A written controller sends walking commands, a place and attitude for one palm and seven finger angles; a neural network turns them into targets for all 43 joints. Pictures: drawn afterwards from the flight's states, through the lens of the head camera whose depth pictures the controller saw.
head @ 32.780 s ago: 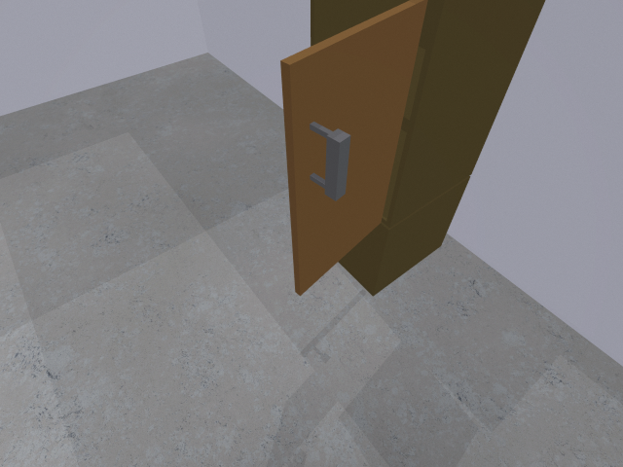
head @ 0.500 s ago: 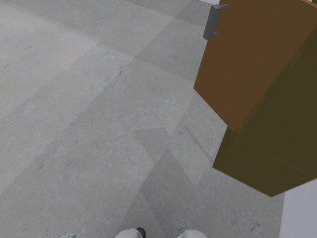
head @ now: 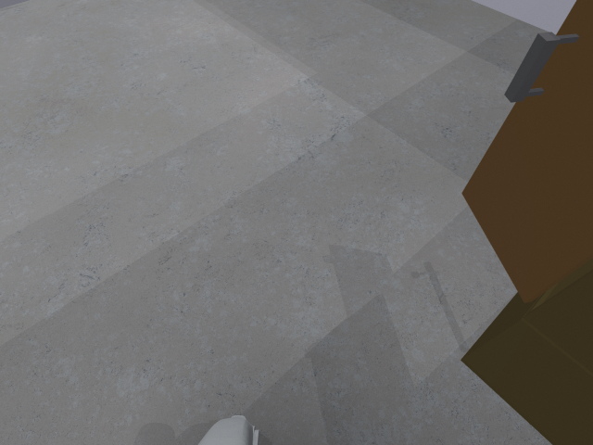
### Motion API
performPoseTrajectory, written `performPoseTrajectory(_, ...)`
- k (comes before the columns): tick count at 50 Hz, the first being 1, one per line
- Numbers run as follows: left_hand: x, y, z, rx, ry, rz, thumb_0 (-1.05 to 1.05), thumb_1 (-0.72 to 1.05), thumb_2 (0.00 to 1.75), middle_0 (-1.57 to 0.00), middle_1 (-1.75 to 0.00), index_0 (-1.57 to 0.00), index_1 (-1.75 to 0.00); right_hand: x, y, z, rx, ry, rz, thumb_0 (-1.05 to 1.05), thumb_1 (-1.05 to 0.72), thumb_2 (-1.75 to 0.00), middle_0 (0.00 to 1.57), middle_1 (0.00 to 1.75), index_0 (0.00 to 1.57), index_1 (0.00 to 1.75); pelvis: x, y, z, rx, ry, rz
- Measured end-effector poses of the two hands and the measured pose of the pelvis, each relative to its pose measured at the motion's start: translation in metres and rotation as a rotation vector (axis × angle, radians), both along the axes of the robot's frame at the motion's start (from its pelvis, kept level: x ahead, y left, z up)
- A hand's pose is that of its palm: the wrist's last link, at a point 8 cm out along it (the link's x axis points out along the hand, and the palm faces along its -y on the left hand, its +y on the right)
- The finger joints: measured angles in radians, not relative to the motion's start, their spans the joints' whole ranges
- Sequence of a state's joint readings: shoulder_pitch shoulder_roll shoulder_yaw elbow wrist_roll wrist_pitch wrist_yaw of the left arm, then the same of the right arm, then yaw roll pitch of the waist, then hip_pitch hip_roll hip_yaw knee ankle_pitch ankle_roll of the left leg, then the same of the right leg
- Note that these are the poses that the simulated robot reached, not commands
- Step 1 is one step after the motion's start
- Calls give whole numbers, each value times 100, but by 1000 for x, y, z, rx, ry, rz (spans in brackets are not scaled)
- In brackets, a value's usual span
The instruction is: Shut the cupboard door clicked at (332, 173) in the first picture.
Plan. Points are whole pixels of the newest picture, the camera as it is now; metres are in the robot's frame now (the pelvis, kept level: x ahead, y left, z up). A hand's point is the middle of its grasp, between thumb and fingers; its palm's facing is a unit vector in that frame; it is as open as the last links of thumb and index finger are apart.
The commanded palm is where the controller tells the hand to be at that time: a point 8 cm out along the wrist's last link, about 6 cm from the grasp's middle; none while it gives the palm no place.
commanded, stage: walk to a spot facing it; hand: left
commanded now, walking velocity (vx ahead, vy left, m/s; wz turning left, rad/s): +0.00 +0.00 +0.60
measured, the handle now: (541, 68) +0.74 -0.43 +0.08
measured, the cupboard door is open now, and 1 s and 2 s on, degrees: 59 59 59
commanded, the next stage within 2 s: turn to face it in 1.50 s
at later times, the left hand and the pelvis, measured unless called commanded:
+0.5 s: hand out of the picture +0.10 +0.22 -0.15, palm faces +0.31 -0.91 -0.28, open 7.4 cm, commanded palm none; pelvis +0.08 -0.01 -0.01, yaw +18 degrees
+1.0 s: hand out of the picture +0.12 +0.28 -0.19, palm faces +0.60 -0.77 -0.20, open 7.4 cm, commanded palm none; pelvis +0.23 +0.11 -0.01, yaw +36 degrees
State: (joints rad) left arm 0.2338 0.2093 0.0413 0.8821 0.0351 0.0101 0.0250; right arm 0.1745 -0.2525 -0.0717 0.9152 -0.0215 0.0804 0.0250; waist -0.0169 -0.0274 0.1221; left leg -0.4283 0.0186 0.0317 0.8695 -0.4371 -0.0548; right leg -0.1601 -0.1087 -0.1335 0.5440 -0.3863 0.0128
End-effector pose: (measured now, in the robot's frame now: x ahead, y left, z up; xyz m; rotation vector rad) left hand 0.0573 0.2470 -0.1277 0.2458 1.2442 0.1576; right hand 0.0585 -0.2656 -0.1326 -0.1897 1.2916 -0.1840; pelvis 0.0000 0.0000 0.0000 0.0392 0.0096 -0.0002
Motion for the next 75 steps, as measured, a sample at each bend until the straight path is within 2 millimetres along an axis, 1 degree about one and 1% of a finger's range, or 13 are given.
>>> performPoseTrajectory(8,-43,35,-28,-15,88,156,1,91,90,-21,-30,-20,-30,79,40,4,-28,-126,176,0,-91,-90,20,30,20,30,11,19,-15,-13,1,90)
performPoseTrajectory(14,-23,40,-8,-17,15,202,1,91,90,-20,-30,-20,-30,91,51,12,-15,-114,241,0,-90,-90,20,30,20,30,23,15,-1,-44,2,158)
performPoseTrajectory(22,24,23,7,33,-140,230,1,91,90,-20,-30,-20,-30,113,26,-15,29,-32,271,0,-90,-90,21,30,21,30,65,-9,-12,-30,0,258)
performPoseTrajectory(30,4,-13,13,-14,-30,396,0,91,90,-20,-30,-20,-30,189,36,2,40,-17,364,1,-91,-90,20,30,20,30,117,-4,7,-19,15,371)
performPoseTrajectory(35,-11,-32,3,-76,55,511,1,91,90,-20,-30,-20,-30,252,74,6,45,-23,480,1,-91,-90,20,30,20,30,148,11,7,-25,11,457)
performPoseTrajectory(39,-26,-39,-11,-129,136,618,1,91,90,-21,-30,-20,-30,312,128,2,53,-54,606,1,-91,-90,20,30,20,30,173,33,-2,-36,-1,518)
performPoseTrajectory(44,-36,-20,-37,-188,240,697,1,91,90,-21,-30,-20,-30,382,201,-6,60,-208,705,1,-91,-90,20,30,20,30,203,77,-28,-50,-21,569)
performPoseTrajectory(47,-11,18,-40,-159,208,710,1,91,90,-21,-30,-20,-30,399,221,-1,46,-225,717,0,-91,-90,20,30,20,30,217,93,-25,-43,-30,591)
performPoseTrajectory(53,80,103,-15,-57,-43,693,1,91,90,-20,-30,-20,-30,405,240,13,16,-132,738,0,-90,-90,20,30,20,30,250,121,-3,-55,-13,649)
performPoseTrajectory(58,151,149,5,-23,-163,670,1,91,90,-20,-30,-19,-30,407,249,17,25,-57,699,0,-90,-90,20,30,20,30,289,144,9,-58,-4,681)
performPoseTrajectory(65,249,189,13,-18,-232,635,1,91,90,-20,-30,-20,-30,421,250,11,12,81,639,0,-90,-90,20,30,20,30,355,172,9,-44,10,716)
performPoseTrajectory(70,319,210,7,3,-270,615,1,91,90,-20,-30,-20,-30,449,246,-6,-12,195,610,0,-90,-90,20,30,20,30,413,190,-6,-29,14,749)
performPoseTrajectory(75,339,209,9,22,-270,700,0,91,90,-20,-30,-20,-30,513,265,-11,-36,230,682,1,-90,-90,20,30,20,30,450,204,-5,-30,-5,828)
